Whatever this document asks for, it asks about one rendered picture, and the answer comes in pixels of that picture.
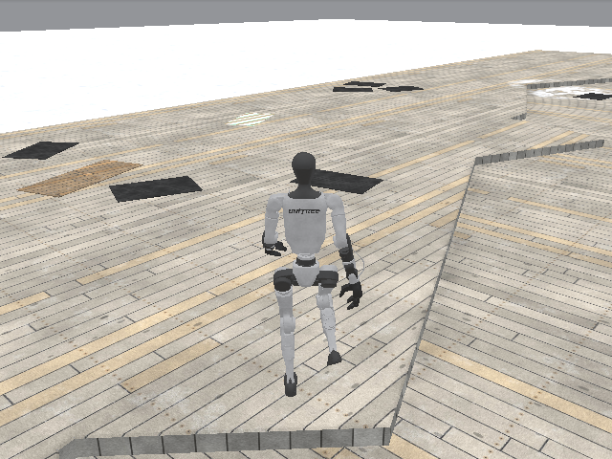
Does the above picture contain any left robot hand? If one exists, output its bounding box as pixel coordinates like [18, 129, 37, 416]
[265, 241, 287, 256]

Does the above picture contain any robot right forearm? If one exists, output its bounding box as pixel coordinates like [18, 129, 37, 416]
[339, 233, 360, 284]

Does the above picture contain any right robot upper arm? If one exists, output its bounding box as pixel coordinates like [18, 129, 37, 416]
[324, 193, 348, 249]

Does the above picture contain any robot left foot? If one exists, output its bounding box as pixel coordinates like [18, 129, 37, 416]
[284, 372, 297, 397]

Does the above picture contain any left robot upper arm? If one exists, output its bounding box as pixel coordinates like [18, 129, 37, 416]
[264, 193, 285, 244]

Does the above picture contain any right robot hand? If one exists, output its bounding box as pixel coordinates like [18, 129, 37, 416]
[339, 282, 362, 310]

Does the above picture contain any robot left thigh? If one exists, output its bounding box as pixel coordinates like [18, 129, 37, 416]
[273, 267, 295, 334]

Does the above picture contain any robot left forearm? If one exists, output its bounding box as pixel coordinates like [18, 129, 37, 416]
[262, 231, 274, 251]

